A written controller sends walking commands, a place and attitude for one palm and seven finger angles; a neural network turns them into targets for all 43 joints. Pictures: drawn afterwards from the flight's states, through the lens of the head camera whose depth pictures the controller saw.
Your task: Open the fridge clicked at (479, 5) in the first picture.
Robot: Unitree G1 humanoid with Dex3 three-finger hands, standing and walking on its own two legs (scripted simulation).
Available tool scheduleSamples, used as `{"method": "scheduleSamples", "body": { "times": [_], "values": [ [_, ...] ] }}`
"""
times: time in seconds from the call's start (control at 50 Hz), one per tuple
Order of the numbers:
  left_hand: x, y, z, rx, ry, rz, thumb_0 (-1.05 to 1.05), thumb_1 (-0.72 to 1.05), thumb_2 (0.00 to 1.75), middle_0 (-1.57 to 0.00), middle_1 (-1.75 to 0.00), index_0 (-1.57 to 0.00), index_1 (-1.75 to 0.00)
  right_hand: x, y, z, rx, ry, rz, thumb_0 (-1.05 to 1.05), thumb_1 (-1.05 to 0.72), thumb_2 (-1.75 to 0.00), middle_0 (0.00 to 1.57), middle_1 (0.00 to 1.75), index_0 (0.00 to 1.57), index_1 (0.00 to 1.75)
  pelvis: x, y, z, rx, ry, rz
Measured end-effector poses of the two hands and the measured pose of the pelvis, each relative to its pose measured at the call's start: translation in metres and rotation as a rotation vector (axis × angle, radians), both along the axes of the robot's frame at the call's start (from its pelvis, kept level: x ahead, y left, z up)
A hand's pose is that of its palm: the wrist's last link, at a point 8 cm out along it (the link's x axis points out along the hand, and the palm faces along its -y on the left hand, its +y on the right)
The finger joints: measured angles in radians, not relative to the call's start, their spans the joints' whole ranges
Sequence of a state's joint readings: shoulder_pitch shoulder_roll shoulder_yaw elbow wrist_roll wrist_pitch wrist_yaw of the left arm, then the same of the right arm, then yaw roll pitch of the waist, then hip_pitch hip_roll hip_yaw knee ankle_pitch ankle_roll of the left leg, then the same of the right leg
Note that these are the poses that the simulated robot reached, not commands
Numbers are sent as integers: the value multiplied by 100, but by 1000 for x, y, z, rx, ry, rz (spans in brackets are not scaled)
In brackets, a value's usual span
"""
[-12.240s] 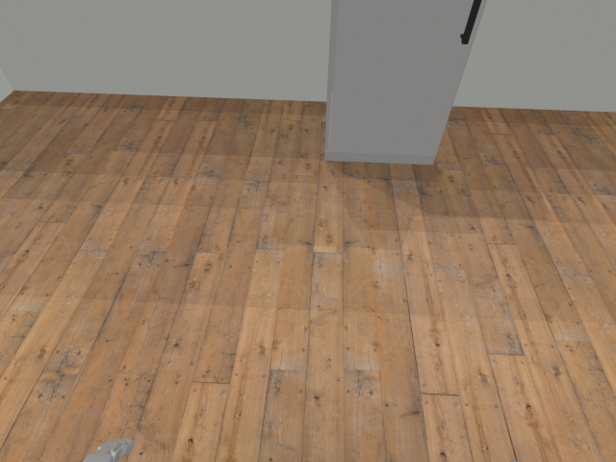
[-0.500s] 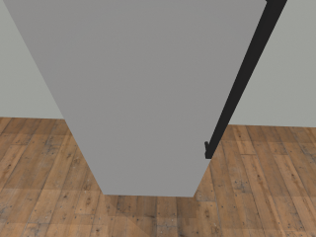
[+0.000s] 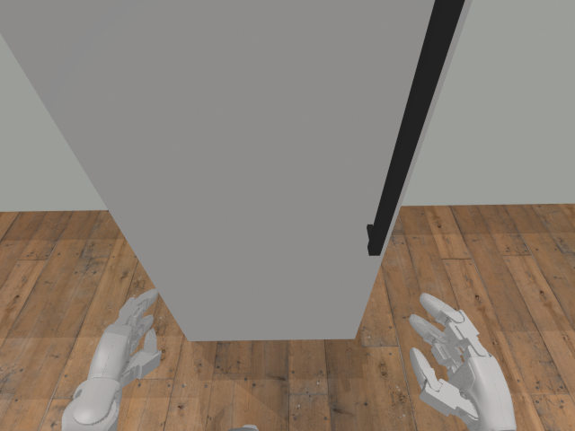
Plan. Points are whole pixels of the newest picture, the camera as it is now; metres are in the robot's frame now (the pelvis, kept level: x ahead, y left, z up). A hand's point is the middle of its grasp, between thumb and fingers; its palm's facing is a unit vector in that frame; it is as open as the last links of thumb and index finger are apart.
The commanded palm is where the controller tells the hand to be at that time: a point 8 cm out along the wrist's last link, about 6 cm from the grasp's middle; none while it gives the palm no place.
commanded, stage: raise the hand to about handle height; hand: right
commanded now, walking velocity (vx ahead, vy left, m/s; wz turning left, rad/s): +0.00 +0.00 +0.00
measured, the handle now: (402, 133) +0.47 -0.12 +0.19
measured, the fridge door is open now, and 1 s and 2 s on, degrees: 0 0 0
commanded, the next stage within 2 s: move the hooked fingers beside the handle in 1.72 s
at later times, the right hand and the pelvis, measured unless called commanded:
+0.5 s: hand (509, 359) +0.22 -0.24 +0.06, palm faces +0.04 +1.00 -0.05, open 11.3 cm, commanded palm +0.19 -0.29 +0.05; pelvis -0.01 -0.02 +0.00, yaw -1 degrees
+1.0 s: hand (556, 331) +0.24 -0.29 +0.08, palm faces -0.01 +1.00 -0.06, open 13.8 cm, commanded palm +0.22 -0.34 +0.10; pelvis +0.00 -0.03 +0.01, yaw -2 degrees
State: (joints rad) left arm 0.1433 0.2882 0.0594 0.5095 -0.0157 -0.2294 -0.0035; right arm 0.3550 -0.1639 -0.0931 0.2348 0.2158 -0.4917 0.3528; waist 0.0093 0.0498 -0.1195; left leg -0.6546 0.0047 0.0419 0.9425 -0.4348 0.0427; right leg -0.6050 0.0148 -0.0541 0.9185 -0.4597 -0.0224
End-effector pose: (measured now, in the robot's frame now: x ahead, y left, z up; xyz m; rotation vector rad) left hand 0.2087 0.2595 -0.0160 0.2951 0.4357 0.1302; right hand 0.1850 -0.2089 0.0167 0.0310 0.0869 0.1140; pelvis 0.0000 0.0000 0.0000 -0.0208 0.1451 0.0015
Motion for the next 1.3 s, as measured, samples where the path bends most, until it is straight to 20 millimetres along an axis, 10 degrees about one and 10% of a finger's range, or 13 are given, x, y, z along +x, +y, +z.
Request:
{"method": "scheduleSamples", "body": {
  "times": [0.08,0.14,0.24,0.34,0.52,0.7,0.92,1.3],
  "values": [
    [19,-10,-4,43,-20,-56,1,91,90,-19,-30,-20,-30,-45,-28,-33,-5,131,-139,1,-57,-75,23,52,23,52,-5,-1,-16,19,28,-23],
    [21,-28,-21,41,11,-101,1,91,90,-19,-30,-20,-30,-57,-49,-12,-67,12,-236,1,-50,-72,23,57,23,57,-9,-2,-24,42,38,-44],
    [0,-64,-61,-42,106,-144,1,91,90,-19,-30,-20,-30,-28,-50,38,-122,-255,-127,1,-38,-67,23,64,23,64,-18,-8,-30,76,43,-70],
    [-45,-81,-80,-148,219,-61,1,91,90,-20,-30,-21,-30,15,-41,20,-99,-40,78,0,-26,-62,24,72,25,72,-22,-14,-23,66,54,-48],
    [-91,-52,-67,-81,310,67,1,90,90,-20,-30,-21,-30,9,-88,51,-99,-62,-169,0,-6,-53,26,85,26,85,-7,-24,-4,55,45,-23],
    [-61,-34,-47,4,216,63,2,91,90,-20,-30,-21,-30,21,-90,36,-101,3,-25,0,16,-44,27,99,28,99,-4,-30,-3,69,31,-37],
    [-22,-62,-24,-48,112,-31,1,91,90,-20,-30,-21,-30,36,-130,83,-113,-110,-147,-1,40,-34,29,114,30,114,5,-29,9,68,-7,-45],
    [-47,-45,-30,-33,200,15,1,90,90,-20,-30,-21,-30,63,-156,104,-92,-43,-104,-1,50,-30,30,120,30,120,4,-24,21,60,-31,-39]
  ]
}}
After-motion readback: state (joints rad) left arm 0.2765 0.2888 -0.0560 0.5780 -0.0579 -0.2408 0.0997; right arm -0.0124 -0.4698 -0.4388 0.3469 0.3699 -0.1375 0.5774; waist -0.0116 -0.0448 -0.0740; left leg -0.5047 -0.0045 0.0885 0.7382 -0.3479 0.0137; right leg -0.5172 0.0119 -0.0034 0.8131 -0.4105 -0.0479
